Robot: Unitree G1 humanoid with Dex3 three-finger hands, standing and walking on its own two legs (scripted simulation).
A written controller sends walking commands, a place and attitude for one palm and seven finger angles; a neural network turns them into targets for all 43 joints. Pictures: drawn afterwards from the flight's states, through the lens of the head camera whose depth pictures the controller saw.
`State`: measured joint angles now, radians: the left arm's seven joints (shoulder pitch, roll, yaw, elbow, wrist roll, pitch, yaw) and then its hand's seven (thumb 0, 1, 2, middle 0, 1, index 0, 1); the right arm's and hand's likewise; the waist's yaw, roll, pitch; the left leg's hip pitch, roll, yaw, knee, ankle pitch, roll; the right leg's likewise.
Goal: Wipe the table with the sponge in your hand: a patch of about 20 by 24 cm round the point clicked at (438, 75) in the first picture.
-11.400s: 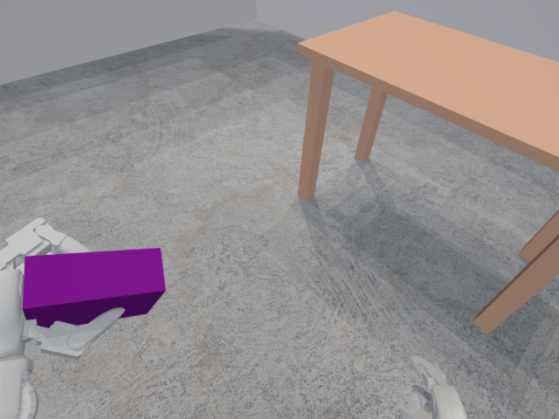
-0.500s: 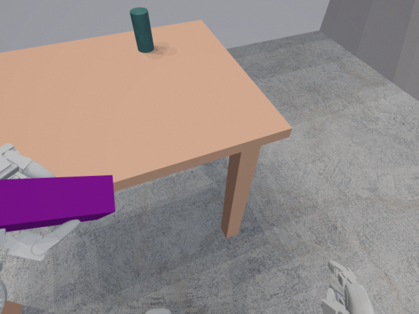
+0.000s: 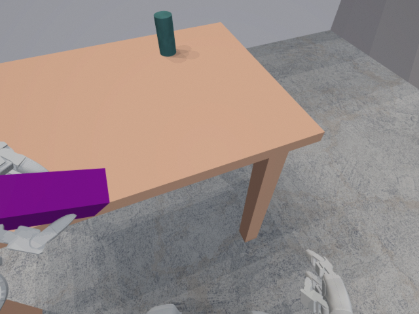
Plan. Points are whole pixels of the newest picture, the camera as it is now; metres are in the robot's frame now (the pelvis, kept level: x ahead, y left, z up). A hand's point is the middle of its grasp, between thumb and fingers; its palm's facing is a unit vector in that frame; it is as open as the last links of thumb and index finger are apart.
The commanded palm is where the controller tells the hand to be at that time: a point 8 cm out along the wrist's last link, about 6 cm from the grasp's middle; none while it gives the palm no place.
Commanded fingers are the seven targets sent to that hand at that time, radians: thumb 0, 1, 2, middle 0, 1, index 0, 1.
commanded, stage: shuffle to correct the standing spot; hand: left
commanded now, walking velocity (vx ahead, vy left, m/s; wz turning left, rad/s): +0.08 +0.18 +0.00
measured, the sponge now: (69, 197) +0.24 +0.22 +0.16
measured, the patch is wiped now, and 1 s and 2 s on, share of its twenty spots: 0.00 0.00 0.00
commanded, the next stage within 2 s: come to a stop and stand still in 1.24 s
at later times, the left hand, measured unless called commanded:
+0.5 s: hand out of the picture +0.21 +0.33 +0.19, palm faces +0.42 -0.79 -0.45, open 9.3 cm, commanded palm +0.15 +0.37 +0.20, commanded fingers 0.00 0.10 1.30 -1.20 -1.60 -1.20 -1.60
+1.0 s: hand out of the picture +0.21 +0.40 +0.20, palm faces +0.43 -0.78 -0.45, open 9.3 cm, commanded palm +0.15 +0.44 +0.20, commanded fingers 0.00 0.10 1.30 -1.20 -1.60 -1.20 -1.60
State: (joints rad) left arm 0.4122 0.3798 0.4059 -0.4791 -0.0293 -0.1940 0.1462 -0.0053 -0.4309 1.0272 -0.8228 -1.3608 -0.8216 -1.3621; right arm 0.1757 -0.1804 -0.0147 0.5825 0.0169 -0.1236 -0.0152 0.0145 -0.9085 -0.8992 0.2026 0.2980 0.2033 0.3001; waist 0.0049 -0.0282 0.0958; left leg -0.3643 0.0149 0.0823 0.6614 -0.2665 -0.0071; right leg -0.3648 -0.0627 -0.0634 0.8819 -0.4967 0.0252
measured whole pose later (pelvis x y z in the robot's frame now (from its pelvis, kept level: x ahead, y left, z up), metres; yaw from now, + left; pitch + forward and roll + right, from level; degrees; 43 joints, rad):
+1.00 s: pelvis +0.00 +0.16 +0.01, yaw +1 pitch -1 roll +1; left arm 0.47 0.39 0.38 -0.52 -0.02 -0.21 0.15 -0.01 -0.43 1.03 -0.82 -1.36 -0.82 -1.36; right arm 0.22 -0.17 0.02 0.60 0.01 -0.13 -0.05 0.01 -0.91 -0.90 0.20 0.30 0.20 0.30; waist 0.00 0.00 0.04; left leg -0.37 0.03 0.08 0.63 -0.27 0.02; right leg -0.28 -0.01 -0.10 0.63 -0.37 -0.03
